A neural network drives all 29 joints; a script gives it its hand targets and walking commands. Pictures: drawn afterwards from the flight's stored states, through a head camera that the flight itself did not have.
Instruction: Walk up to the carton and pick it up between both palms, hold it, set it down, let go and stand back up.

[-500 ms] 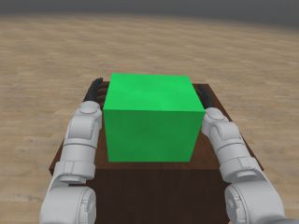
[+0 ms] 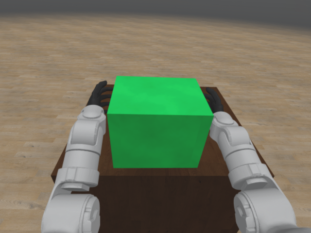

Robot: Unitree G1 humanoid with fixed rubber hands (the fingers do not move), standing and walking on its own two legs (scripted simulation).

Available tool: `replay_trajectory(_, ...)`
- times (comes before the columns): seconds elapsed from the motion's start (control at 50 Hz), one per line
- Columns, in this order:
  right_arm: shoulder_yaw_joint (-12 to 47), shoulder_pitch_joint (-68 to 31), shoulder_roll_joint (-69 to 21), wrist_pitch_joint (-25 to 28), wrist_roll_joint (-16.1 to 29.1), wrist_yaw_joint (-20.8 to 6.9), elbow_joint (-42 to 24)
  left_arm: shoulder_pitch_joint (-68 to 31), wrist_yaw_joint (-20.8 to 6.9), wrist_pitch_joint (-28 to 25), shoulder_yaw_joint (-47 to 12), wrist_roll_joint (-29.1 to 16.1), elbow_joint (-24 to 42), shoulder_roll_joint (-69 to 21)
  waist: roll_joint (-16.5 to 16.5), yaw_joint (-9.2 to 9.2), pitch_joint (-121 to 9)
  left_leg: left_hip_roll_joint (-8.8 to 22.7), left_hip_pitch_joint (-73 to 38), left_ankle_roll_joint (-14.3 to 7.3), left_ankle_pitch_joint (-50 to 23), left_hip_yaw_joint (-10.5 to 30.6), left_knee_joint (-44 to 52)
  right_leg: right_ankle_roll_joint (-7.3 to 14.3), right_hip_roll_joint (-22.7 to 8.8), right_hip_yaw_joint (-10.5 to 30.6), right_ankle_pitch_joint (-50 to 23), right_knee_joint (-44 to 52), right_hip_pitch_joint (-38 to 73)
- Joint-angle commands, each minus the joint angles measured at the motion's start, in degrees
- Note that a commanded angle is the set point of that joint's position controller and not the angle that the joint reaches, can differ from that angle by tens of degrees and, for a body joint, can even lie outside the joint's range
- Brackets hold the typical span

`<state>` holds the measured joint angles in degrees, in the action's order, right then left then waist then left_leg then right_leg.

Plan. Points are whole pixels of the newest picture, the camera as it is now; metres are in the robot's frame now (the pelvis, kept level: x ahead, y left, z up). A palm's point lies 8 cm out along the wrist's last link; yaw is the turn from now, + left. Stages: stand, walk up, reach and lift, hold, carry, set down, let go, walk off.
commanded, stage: set down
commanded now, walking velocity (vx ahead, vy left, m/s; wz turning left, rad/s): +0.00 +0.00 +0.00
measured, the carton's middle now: (156, 121) +0.38 +0.02 +0.17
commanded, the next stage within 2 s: none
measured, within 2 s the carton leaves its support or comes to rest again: neither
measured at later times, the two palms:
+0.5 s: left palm (98, 110) +0.41 +0.18 +0.18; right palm (207, 117) +0.41 -0.13 +0.16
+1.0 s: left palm (100, 112) +0.42 +0.18 +0.16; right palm (205, 119) +0.42 -0.13 +0.14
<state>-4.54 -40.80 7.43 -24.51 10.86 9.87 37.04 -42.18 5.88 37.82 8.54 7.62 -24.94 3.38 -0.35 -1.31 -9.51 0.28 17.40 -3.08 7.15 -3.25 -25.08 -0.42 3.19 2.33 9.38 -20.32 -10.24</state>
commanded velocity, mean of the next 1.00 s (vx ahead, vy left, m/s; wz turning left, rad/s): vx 0.00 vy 0.00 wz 0.00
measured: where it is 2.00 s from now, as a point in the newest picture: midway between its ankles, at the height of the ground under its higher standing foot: outside the picture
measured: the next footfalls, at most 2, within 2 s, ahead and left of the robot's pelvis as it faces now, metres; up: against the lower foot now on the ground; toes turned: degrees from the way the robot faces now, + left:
none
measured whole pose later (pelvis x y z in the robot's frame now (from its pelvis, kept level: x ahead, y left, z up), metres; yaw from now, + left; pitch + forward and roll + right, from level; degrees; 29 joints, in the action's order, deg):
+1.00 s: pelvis +0.03 +0.00 +0.00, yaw +0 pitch +1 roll -3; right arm -13.3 -40.8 1.0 -8.3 -1.2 8.1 43.8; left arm -42.2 2.1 20.8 12.9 11.4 -32.7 3.1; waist -0.8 -1.3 -3.8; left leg 0.3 16.4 -3.1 9.2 -3.1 -24.8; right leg -0.4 3.2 2.3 9.9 -17.3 -8.0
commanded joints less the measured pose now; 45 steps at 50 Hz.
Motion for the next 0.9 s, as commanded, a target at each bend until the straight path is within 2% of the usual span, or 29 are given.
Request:
replay_trajectory(0.0,15.51,-61.77,-36.44,9.07,3.15,-7.45,-19.64,-47.14,-11.19,-8.45,-20.38,-9.04,12.83,-40.33,0.44,4.31,-23.32,1.07,-29.49,2.35,1.66,4.47,8.77,-0.48,-1.86,-3.11,3.16,8.39,-5.25)
replay_trajectory(0.02,16.36,-63.16,-37.43,9.81,2.45,-7.80,-20.67,-46.43,-11.49,-8.75,-19.46,-8.19,11.59,-40.63,-0.60,2.85,-23.74,1.17,-28.75,2.01,0.69,4.03,8.72,-0.56,-1.36,-3.62,3.45,8.18,-4.53)
replay_trajectory(0.06,13.34,-60.69,-37.42,11.05,-0.77,-8.13,-15.69,-43.38,-12.42,-9.85,-14.96,-5.74,5.87,-38.69,-2.06,2.62,-18.85,0.82,-26.44,1.17,4.18,3.08,10.40,-0.83,-1.85,-3.73,7.20,9.25,-5.28)
replay_trajectory(0.12,9.63,-61.57,-36.71,14.04,-4.94,-8.53,-14.67,-41.10,-14.40,-11.66,-8.83,-1.46,-1.84,-34.45,-3.14,0.68,-16.91,0.40,-24.99,-0.09,6.81,1.48,11.42,-1.35,-2.70,-3.81,10.35,9.89,-3.49)
replay_trajectory(0.16,7.55,-59.77,-35.63,16.00,-6.87,-8.68,-11.88,-42.04,-15.13,-12.91,-9.66,-1.04,-2.04,-34.90,-2.30,1.55,-15.29,0.50,-23.81,0.89,7.07,0.89,11.62,-0.93,-2.49,-4.55,9.68,9.42,-1.69)
replay_trajectory(0.18,7.08,-58.78,-35.51,16.64,-8.03,-8.42,-11.91,-41.41,-15.62,-13.62,-9.75,-1.22,-2.92,-34.82,-3.26,2.41,-14.36,0.44,-23.52,0.83,6.70,0.84,11.47,-1.30,-2.40,-4.63,8.91,9.09,-0.76)
replay_trajectory(0.22,8.17,-59.99,-35.69,19.08,-8.11,-8.18,-14.25,-42.77,-15.70,-15.46,-12.09,-1.80,-2.32,-35.98,-1.61,3.07,-17.29,0.52,-24.85,1.35,5.24,0.91,10.87,-1.22,-2.40,-5.16,6.44,8.46,0.45)
replay_trajectory(0.26,9.82,-60.46,-36.94,20.35,-8.89,-8.09,-14.82,-44.32,-15.28,-17.46,-14.66,-3.34,-2.00,-36.73,-2.26,3.70,-21.52,0.69,-27.41,1.26,3.19,1.54,10.18,-1.57,-2.44,-5.45,3.86,7.85,0.45)
replay_trajectory(0.3,11.27,-58.54,-38.45,20.78,-9.41,-8.09,-13.79,-44.85,-14.63,-18.85,-15.93,-3.28,-0.64,-37.43,-2.34,3.22,-24.18,0.63,-28.91,1.96,-1.19,1.80,9.26,-1.45,-1.62,-5.93,0.09,7.19,2.13)
replay_trajectory(0.32,12.05,-58.33,-39.16,21.46,-8.25,-7.88,-14.53,-44.95,-14.28,-19.17,-16.52,-2.96,-0.49,-37.35,-0.45,3.09,-25.35,0.04,-29.21,2.10,-1.62,1.45,8.44,-1.67,-1.97,-5.14,-0.78,7.54,2.27)
replay_trajectory(0.34,13.06,-59.87,-38.42,22.16,-7.38,-7.92,-17.10,-42.17,-14.09,-19.29,-15.98,-3.06,-1.69,-37.45,-1.25,2.02,-27.17,0.29,-29.61,1.94,-4.00,1.82,7.80,-1.68,-1.55,-5.30,-2.47,7.26,2.72)
replay_trajectory(0.4,13.12,-54.55,-36.97,21.81,-7.42,-7.35,-16.01,-39.52,-13.79,-18.97,-17.98,-3.39,-0.04,-38.69,0.72,3.57,-25.99,0.53,-32.51,2.99,-10.05,2.26,6.50,-1.23,-0.96,-5.98,-7.02,6.94,2.47)
replay_trajectory(0.42,14.23,-53.99,-37.24,21.72,-7.11,-7.35,-15.91,-37.55,-13.86,-19.07,-17.37,-3.16,-0.75,-38.88,-0.26,2.96,-26.35,0.79,-32.75,2.83,-10.94,2.43,6.52,-1.28,-0.77,-6.00,-7.00,7.11,2.95)
replay_trajectory(0.44,15.22,-52.82,-38.04,21.71,-6.39,-6.99,-15.87,-39.51,-13.94,-19.31,-18.73,-4.03,1.14,-39.06,0.07,3.96,-27.31,0.74,-34.95,3.03,-12.85,2.84,5.73,-1.54,-0.61,-6.00,-9.19,6.84,2.83)
replay_trajectory(0.46,14.80,-52.61,-37.54,21.62,-6.30,-7.07,-15.11,-38.17,-13.71,-19.17,-17.68,-2.93,1.11,-38.06,0.24,3.19,-27.02,0.71,-35.16,3.03,-13.45,2.55,5.75,-1.48,-0.87,-5.87,-10.53,6.93,2.62)
replay_trajectory(0.5,15.62,-50.91,-37.17,21.39,-5.94,-6.80,-16.53,-37.15,-13.68,-18.84,-18.54,-3.59,1.77,-38.73,0.14,4.02,-25.74,0.64,-34.43,3.56,-17.27,3.16,5.07,-1.49,-0.47,-5.97,-13.68,6.40,4.25)
replay_trajectory(0.52,16.86,-52.00,-37.82,21.87,-5.00,-6.65,-17.69,-36.56,-13.80,-19.18,-19.12,-3.54,3.73,-39.48,0.74,3.52,-28.46,0.51,-35.80,4.07,-19.78,3.00,4.18,-1.62,-0.47,-6.01,-15.38,6.09,5.00)
replay_trajectory(0.56,16.15,-49.97,-36.65,21.65,-5.42,-6.50,-16.59,-36.16,-13.95,-19.27,-19.55,-3.93,2.88,-38.98,1.31,4.52,-26.79,0.76,-36.31,4.43,-20.27,3.19,3.95,-1.40,-0.17,-6.08,-15.67,6.31,4.02)
replay_trajectory(0.58,15.91,-50.69,-38.11,21.36,-5.69,-6.26,-16.90,-35.34,-14.07,-19.01,-18.01,-2.64,1.75,-38.75,0.15,3.87,-25.44,0.41,-34.84,3.85,-19.52,2.87,4.25,-1.96,-0.66,-5.73,-17.67,6.27,5.17)
replay_trajectory(0.62,16.11,-48.43,-37.26,21.22,-6.08,-6.18,-16.35,-35.85,-14.60,-19.56,-18.20,-2.98,3.13,-38.35,0.22,5.10,-27.98,0.24,-35.69,4.40,-21.39,2.99,3.85,-1.94,-0.55,-6.11,-19.45,5.54,6.59)
replay_trajectory(0.64,15.35,-48.02,-37.06,21.13,-7.05,-6.22,-14.61,-35.35,-14.45,-19.28,-16.72,-1.91,1.18,-37.55,0.69,3.90,-24.88,0.21,-34.15,4.26,-20.55,2.64,4.23,-1.94,-0.99,-5.59,-18.35,6.06,6.15)
replay_trajectory(0.66,15.51,-47.97,-37.85,21.14,-6.29,-6.32,-15.34,-34.86,-14.53,-19.41,-16.68,-2.04,1.85,-38.03,-0.15,3.76,-26.13,0.49,-35.34,4.14,-21.11,2.67,4.00,-1.82,-0.54,-5.57,-19.37,5.98,6.68)
replay_trajectory(0.68,14.21,-47.79,-36.41,20.65,-7.17,-6.38,-14.53,-33.60,-14.83,-18.96,-15.59,-1.33,-1.21,-37.35,-0.83,4.80,-22.98,0.10,-32.73,4.01,-18.35,2.74,4.76,-1.92,-0.75,-5.99,-17.78,6.05,6.27)
replay_trajectory(0.7,13.97,-47.62,-37.18,21.30,-7.53,-6.27,-13.82,-36.36,-15.12,-19.77,-16.28,-2.03,0.45,-37.49,0.01,5.35,-24.86,0.17,-33.74,4.12,-18.80,2.76,4.72,-1.97,-0.99,-5.72,-19.42,5.85,7.39)
replay_trajectory(0.72,14.21,-48.67,-36.98,21.27,-7.93,-6.36,-13.61,-37.45,-15.26,-20.12,-15.22,-1.77,0.25,-36.48,-0.44,4.75,-25.87,0.28,-33.16,3.98,-18.66,2.55,4.89,-2.13,-1.01,-5.73,-18.41,5.94,7.47)
replay_trajectory(0.78,14.08,-50.52,-38.15,21.85,-8.76,-6.27,-15.99,-36.65,-15.43,-20.56,-14.98,-2.01,-1.54,-37.27,-1.35,5.03,-27.49,0.07,-33.60,3.54,-18.03,2.16,4.64,-2.33,-0.91,-5.47,-20.66,5.52,7.03)
replay_trajectory(0.82,13.01,-49.69,-37.84,22.90,-9.29,-6.79,-15.22,-37.64,-15.12,-21.69,-16.25,-1.65,-0.79,-37.53,0.77,5.03,-28.90,0.09,-33.43,4.19,-18.56,2.51,4.43,-1.73,-0.95,-5.80,-19.41,5.13,7.12)
replay_trajectory(0.84,13.12,-51.08,-37.95,22.84,-8.99,-6.83,-14.91,-38.31,-15.02,-21.75,-14.84,-1.95,-1.08,-36.93,-0.33,4.10,-28.95,0.31,-33.71,3.71,-18.25,2.56,4.28,-1.91,-1.03,-5.10,-19.21,5.54,6.46)
replay_trajectory(0.88,10.44,-49.42,-37.05,22.59,-10.99,-6.71,-12.28,-37.14,-15.66,-21.89,-14.16,-1.40,-4.98,-36.40,-0.80,5.37,-26.25,0.21,-32.03,3.38,-13.78,2.13,5.65,-2.26,-1.54,-5.58,-18.11,5.70,5.98)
